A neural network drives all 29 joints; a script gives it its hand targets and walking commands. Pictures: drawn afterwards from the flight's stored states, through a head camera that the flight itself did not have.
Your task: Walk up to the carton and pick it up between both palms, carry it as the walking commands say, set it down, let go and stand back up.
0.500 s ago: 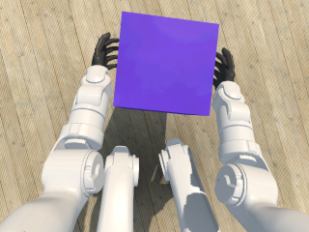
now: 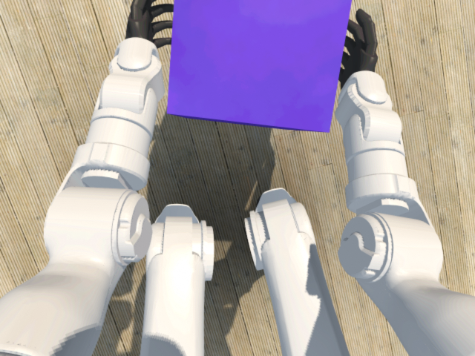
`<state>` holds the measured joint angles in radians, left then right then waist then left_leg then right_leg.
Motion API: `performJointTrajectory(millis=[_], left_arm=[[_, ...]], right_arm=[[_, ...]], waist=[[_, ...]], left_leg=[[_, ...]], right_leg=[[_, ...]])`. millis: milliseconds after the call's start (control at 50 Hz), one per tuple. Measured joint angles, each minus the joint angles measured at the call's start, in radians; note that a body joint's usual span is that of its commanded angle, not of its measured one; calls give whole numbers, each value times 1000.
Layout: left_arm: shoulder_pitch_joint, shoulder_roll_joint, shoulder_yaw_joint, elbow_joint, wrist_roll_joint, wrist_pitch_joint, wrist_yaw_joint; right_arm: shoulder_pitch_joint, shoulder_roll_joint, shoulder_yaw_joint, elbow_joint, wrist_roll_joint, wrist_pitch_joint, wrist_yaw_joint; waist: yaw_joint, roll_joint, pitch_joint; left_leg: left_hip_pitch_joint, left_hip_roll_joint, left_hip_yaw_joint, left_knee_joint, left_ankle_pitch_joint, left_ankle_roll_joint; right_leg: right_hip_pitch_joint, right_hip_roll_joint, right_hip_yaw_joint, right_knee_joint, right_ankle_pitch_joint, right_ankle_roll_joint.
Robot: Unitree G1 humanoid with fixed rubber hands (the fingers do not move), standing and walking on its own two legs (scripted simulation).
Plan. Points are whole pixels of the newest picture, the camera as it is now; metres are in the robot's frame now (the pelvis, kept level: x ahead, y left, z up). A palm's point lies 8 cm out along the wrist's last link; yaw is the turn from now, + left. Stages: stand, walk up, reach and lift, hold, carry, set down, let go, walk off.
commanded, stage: set down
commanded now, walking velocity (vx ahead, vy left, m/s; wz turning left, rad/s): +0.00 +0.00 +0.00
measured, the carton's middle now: (248, 61) +0.52 -0.07 -0.24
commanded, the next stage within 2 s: none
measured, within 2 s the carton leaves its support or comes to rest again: rests again in 0.66 s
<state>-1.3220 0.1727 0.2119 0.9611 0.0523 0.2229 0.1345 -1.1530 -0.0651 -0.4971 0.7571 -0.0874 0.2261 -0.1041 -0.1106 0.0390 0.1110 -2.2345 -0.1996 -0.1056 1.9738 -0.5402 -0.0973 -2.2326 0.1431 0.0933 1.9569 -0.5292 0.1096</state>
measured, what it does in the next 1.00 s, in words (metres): stands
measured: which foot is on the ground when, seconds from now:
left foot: down 0.00-1.00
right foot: down 0.00-1.00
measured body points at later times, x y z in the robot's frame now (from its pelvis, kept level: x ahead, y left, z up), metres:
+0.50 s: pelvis -0.02 +0.01 -0.03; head +0.35 -0.03 +0.20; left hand +0.56 +0.07 -0.21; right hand +0.49 -0.22 -0.22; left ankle +0.11 +0.12 -0.39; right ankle +0.11 -0.13 -0.39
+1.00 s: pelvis -0.01 +0.01 -0.04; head +0.36 -0.02 +0.20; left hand +0.55 +0.08 -0.24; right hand +0.48 -0.22 -0.24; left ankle +0.11 +0.12 -0.39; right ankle +0.11 -0.13 -0.39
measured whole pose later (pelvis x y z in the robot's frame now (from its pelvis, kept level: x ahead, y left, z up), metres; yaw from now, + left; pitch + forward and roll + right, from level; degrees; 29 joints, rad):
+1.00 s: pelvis -0.01 +0.01 -0.04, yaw -1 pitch +33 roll -2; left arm -1.47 0.26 0.12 1.08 -0.04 0.19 0.15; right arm -1.32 -0.15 -0.42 0.88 -0.03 0.23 -0.12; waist -0.12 0.05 0.45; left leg -2.17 -0.17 -0.06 2.18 -0.58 -0.06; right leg -2.16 0.09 0.05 2.15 -0.56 0.10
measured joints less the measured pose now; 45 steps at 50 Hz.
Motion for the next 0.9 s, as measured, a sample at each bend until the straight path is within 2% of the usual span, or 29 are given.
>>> performJointTrajectory(millis=[100,200,260,320,420,580,660,740,900], left_arm=[[-68,31,-34,-6,-27,-3,6],[-176,78,-78,-51,-83,-6,15],[-144,78,-100,-69,-115,6,35],[-118,99,-136,-68,-136,18,28],[-152,114,-126,5,-134,6,19],[-213,88,-69,89,-86,4,6],[-204,80,-65,95,-66,17,2],[-183,94,-93,78,-82,12,4],[-177,104,-111,102,-99,-16,12]], right_arm=[[-59,-29,20,-12,28,-3,-8],[-151,-76,57,-69,87,-2,-27],[-132,-89,91,-62,137,3,-23],[-135,-87,111,-51,155,30,-37],[-190,-89,99,29,116,25,-32],[-181,-85,57,52,62,19,-13],[-154,-86,78,49,69,31,-18],[-164,-95,108,61,95,33,-29],[-201,-97,86,113,79,16,-19]], waist=[[0,2,134],[1,-8,426],[-2,-18,425],[1,-23,416],[-7,-2,409],[-7,20,408],[-2,3,410],[-1,-10,410],[-5,9,399]], left_leg=[[18,-2,2,41,-6,-2],[135,5,12,91,-16,5],[126,10,22,126,-26,10],[135,19,19,158,-44,9],[137,20,22,177,-39,19],[117,21,35,185,-18,29],[112,23,33,186,-19,26],[107,24,31,189,-20,26],[94,25,39,204,-26,36]], right_leg=[[19,-3,-8,39,-6,0],[138,-19,-23,86,-15,-6],[129,-28,-28,123,-28,-17],[136,-23,-37,147,-35,-15],[145,-26,-41,159,-32,-7],[128,-32,-35,167,-14,0],[121,-37,-41,168,-13,-8],[116,-39,-45,170,-13,-11],[109,-50,-46,185,-24,-10]])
